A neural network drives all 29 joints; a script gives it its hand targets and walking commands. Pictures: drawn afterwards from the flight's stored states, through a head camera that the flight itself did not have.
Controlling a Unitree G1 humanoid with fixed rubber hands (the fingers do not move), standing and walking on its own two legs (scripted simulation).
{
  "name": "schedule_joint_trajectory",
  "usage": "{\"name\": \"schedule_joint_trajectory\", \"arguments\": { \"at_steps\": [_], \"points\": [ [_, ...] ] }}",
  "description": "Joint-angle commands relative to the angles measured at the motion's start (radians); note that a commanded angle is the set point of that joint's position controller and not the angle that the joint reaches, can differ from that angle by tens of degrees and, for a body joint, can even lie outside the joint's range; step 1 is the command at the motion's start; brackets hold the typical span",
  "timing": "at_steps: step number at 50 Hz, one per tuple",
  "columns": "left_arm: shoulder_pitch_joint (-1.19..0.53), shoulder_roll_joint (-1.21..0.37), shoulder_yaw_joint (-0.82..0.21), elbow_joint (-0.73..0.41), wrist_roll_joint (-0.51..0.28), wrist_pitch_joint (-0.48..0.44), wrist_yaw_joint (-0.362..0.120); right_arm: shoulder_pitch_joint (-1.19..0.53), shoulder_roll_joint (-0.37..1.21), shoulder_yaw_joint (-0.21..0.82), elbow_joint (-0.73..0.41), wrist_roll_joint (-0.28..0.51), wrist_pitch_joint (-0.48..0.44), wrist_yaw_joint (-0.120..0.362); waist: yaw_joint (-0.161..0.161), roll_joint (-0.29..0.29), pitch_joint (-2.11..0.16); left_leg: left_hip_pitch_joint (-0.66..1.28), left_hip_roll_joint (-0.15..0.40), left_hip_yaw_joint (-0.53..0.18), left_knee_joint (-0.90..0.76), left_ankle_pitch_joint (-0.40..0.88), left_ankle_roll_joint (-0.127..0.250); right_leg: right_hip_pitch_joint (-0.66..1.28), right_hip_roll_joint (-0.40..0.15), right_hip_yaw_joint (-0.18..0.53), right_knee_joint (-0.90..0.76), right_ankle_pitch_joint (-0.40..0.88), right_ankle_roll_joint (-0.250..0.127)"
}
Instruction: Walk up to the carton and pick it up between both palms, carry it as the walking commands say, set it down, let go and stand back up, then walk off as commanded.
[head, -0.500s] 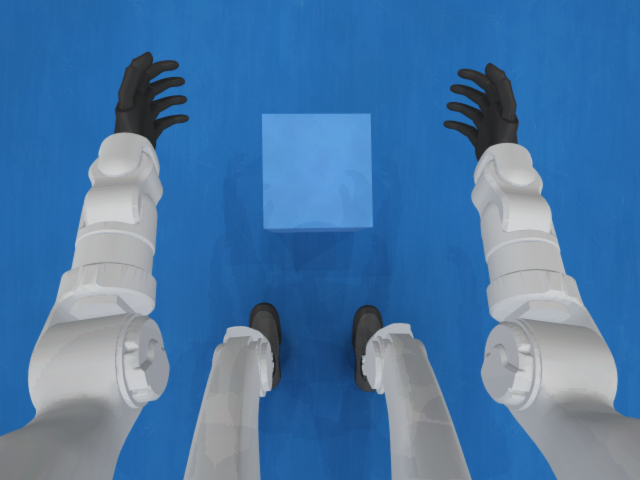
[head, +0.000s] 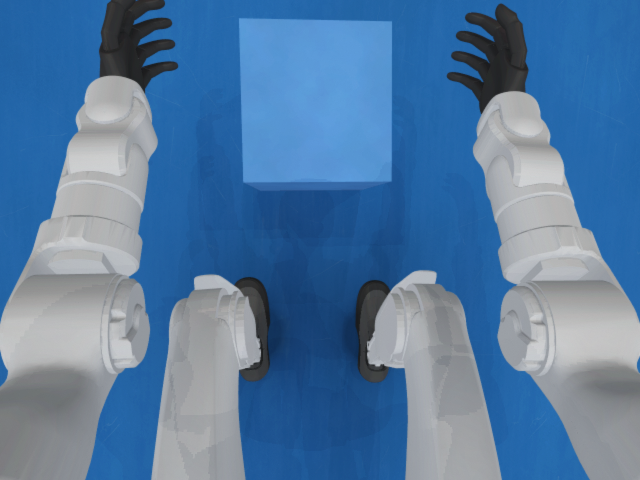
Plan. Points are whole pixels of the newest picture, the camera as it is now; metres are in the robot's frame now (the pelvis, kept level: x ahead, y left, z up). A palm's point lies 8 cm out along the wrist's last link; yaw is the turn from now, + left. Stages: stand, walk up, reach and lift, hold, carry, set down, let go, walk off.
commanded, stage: reach and lift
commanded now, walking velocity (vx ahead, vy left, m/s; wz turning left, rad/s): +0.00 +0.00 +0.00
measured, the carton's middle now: (313, 123) +0.52 +0.00 -0.37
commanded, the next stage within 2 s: none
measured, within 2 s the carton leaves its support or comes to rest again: neither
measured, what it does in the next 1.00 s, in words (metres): lowers itself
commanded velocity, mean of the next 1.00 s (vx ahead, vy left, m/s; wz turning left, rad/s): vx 0.00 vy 0.00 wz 0.00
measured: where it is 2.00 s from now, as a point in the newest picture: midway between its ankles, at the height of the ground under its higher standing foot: (313, 347)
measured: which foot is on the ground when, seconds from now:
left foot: down 0.00-1.00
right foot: down 0.00-1.00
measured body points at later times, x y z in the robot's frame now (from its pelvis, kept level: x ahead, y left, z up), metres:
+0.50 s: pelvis -0.02 +0.00 -0.10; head +0.34 +0.01 +0.16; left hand +0.52 +0.20 -0.28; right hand +0.52 -0.18 -0.28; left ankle +0.10 +0.12 -0.46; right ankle +0.09 -0.12 -0.46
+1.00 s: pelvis -0.02 +0.00 -0.12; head +0.35 +0.01 +0.13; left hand +0.52 +0.19 -0.31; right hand +0.52 -0.18 -0.30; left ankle +0.10 +0.12 -0.46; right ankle +0.09 -0.12 -0.46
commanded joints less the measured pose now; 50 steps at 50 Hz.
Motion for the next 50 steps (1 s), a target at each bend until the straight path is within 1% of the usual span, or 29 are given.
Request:
{"name": "schedule_joint_trajectory", "arguments": {
  "at_steps": [1, 8, 15, 28, 31, 32, 33, 35, 40, 46, 50],
  "points": [
    [-0.252, 0.119, -0.009, -0.080, -0.020, -0.027, 0.011, -0.232, -0.120, 0.004, -0.071, 0.017, -0.027, -0.010, 0.006, 0.044, -1.066, 0.648, -0.106, 0.024, -0.063, 0.264, -0.034, 0.488, 0.103, -0.035, -0.081, 0.280, 0.029],
    [-0.306, 0.127, -0.051, -0.025, -0.060, -0.048, 0.026, -0.291, -0.145, 0.024, -0.002, 0.042, -0.051, -0.022, -0.002, 0.049, -1.002, 0.604, -0.097, 0.015, 0.034, 0.249, -0.035, 0.412, 0.094, -0.035, 0.021, 0.250, 0.025],
    [-0.371, 0.151, -0.091, 0.042, -0.100, -0.069, 0.038, -0.369, -0.167, 0.068, 0.069, 0.088, -0.074, -0.026, 0.004, 0.040, -0.938, 0.569, -0.085, 0.006, 0.117, 0.228, -0.031, 0.375, 0.083, -0.028, 0.105, 0.217, 0.025],
    [-0.488, 0.195, -0.150, 0.167, -0.162, -0.113, 0.032, -0.482, -0.182, 0.145, 0.180, 0.153, -0.111, -0.030, 0.010, 0.035, -0.829, 0.485, -0.062, -0.016, 0.255, 0.213, -0.028, 0.354, 0.070, 0.000, 0.234, 0.215, 0.027],
    [-0.505, 0.209, -0.156, 0.151, -0.175, -0.121, 0.034, -0.498, -0.190, 0.157, 0.160, 0.167, -0.118, -0.036, 0.012, 0.038, -0.876, 0.511, -0.059, -0.016, 0.282, 0.240, -0.029, 0.401, 0.072, 0.002, 0.258, 0.250, 0.026],
    [-0.508, 0.210, -0.161, 0.140, -0.180, -0.123, 0.036, -0.495, -0.182, 0.170, 0.161, 0.179, -0.119, -0.037, 0.018, 0.041, -0.901, 0.525, -0.059, -0.014, 0.288, 0.252, -0.028, 0.422, 0.072, 0.002, 0.266, 0.266, 0.025],
    [-0.508, 0.211, -0.166, 0.135, -0.183, -0.124, 0.036, -0.489, -0.172, 0.183, 0.171, 0.189, -0.118, -0.037, 0.023, 0.044, -0.916, 0.535, -0.059, -0.011, 0.293, 0.259, -0.028, 0.433, 0.073, 0.003, 0.272, 0.276, 0.024],
    [-0.491, 0.197, -0.183, 0.142, -0.197, -0.125, 0.033, -0.470, -0.157, 0.198, 0.189, 0.200, -0.113, -0.035, 0.022, 0.049, -0.912, 0.550, -0.059, -0.008, 0.298, 0.269, -0.029, 0.428, 0.073, 0.001, 0.276, 0.280, 0.023],
    [-0.462, 0.185, -0.169, 0.170, -0.188, -0.119, 0.021, -0.461, -0.153, 0.192, 0.186, 0.183, -0.113, -0.031, 0.028, 0.031, -0.833, 0.483, -0.060, -0.003, 0.297, 0.258, -0.027, 0.396, 0.077, 0.000, 0.271, 0.279, 0.027],
    [-0.485, 0.190, -0.153, 0.180, -0.173, -0.121, 0.019, -0.479, -0.159, 0.171, 0.202, 0.156, -0.113, -0.031, 0.019, 0.029, -0.776, 0.443, -0.061, -0.007, 0.286, 0.226, -0.028, 0.360, 0.079, 0.004, 0.259, 0.248, 0.029],
    [-0.510, 0.191, -0.154, 0.191, -0.170, -0.122, 0.022, -0.506, -0.159, 0.169, 0.210, 0.151, -0.113, -0.033, 0.019, 0.031, -0.762, 0.441, -0.062, -0.010, 0.278, 0.203, -0.028, 0.351, 0.079, 0.004, 0.251, 0.218, 0.029]
  ]
}}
